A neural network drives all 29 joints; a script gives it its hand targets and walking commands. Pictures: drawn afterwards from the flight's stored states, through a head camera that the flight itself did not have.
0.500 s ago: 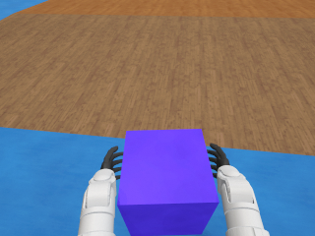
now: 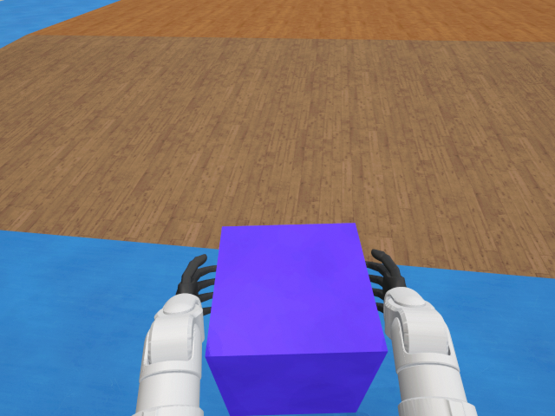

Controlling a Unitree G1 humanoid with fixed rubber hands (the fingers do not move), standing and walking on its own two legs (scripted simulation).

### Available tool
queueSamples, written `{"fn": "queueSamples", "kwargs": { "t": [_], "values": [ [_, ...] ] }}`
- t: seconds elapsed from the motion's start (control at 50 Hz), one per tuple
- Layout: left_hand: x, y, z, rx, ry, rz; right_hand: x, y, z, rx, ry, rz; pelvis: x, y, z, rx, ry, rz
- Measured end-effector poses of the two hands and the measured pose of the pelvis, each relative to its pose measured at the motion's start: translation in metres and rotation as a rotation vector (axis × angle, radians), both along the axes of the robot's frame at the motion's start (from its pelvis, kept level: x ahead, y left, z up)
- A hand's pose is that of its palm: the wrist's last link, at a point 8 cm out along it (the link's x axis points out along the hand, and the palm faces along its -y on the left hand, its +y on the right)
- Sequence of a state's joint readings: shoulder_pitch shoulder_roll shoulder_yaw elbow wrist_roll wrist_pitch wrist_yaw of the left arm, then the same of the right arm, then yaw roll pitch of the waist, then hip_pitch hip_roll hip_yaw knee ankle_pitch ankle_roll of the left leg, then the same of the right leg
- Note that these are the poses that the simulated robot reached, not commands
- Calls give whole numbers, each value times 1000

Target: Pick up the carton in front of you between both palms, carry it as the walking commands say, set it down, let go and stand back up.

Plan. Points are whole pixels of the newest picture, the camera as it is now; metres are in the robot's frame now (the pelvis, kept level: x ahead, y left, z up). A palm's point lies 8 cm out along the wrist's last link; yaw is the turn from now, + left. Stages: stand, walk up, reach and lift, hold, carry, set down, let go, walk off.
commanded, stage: hold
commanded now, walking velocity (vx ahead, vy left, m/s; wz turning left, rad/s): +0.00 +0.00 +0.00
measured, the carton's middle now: (291, 322) +0.30 +0.00 -0.02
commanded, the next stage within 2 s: carry in 0.30 s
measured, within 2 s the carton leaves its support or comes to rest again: neither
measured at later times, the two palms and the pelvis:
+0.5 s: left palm (198, 275) +0.32 +0.14 +0.07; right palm (397, 272) +0.32 -0.16 +0.07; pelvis +0.03 -0.01 -0.01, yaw -1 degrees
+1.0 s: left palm (226, 180) +0.54 +0.11 +0.09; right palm (380, 181) +0.52 -0.18 +0.09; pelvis +0.26 -0.02 +0.00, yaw -1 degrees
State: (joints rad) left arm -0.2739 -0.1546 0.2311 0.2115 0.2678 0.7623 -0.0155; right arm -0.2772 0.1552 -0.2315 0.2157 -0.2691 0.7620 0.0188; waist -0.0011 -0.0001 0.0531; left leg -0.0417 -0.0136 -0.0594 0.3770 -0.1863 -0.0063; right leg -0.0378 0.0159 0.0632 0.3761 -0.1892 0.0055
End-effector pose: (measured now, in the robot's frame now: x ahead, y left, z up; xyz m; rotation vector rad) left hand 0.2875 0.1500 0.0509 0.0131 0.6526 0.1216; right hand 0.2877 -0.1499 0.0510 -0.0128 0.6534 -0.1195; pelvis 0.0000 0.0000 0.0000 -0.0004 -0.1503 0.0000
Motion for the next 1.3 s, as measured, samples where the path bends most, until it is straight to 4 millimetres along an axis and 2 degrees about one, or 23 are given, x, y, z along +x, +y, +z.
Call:
{"fn": "queueSamples", "kwargs": {
  "t": [0.28, 0.34, 0.46, 0.58, 0.68, 0.78, 0.84, 0.92, 1.02, 1.12, 1.2, 1.3],
  "values": [
    [4, -1, 2, 3, -3, -2, 4, -1, 1, 0, -3, -2, 2, 0, 0, 0, 4, 2],
    [7, -1, 2, 5, -5, -2, 7, -1, 2, 0, -5, -1, 6, -1, -2, 1, 52, -2],
    [26, -6, 14, -1, -48, 3, 25, -6, 13, 16, -48, -13, 24, -5, -6, 4, 143, -20],
    [58, -23, 26, -13, -37, 7, 55, -22, 22, 16, -37, -21, 60, -18, -11, -7, 199, 10],
    [83, -16, 31, -20, 16, 54, 94, -15, 32, 30, 17, 8, 97, -15, -3, 26, 236, 26],
    [121, 3, 29, -54, -3, 87, 134, 4, 30, 68, -1, -15, 144, -5, -13, 37, 245, -10],
    [147, 0, 28, -61, 50, 73, 150, 1, 25, 53, 51, -28, 172, -3, -7, 17, 253, -25],
    [194, -16, 36, -58, 70, 30, 184, -15, 33, 56, 69, -76, 214, -9, 0, -3, 257, -22],
    [264, -40, 39, -55, 40, 10, 250, -39, 36, 72, 38, -103, 277, -27, -6, -8, 247, -18],
    [333, -60, 24, -39, 26, 36, 328, -59, 18, 84, 26, -72, 345, -53, -27, -21, 221, 9],
    [366, -60, 17, -38, 105, 82, 375, -58, 12, 92, 109, -41, 386, -64, -13, -6, 230, 33],
    [418, -55, 32, -42, 82, 121, 437, -53, 27, 79, 87, 7, 444, -69, 3, 20, 239, 30]
  ]
}}
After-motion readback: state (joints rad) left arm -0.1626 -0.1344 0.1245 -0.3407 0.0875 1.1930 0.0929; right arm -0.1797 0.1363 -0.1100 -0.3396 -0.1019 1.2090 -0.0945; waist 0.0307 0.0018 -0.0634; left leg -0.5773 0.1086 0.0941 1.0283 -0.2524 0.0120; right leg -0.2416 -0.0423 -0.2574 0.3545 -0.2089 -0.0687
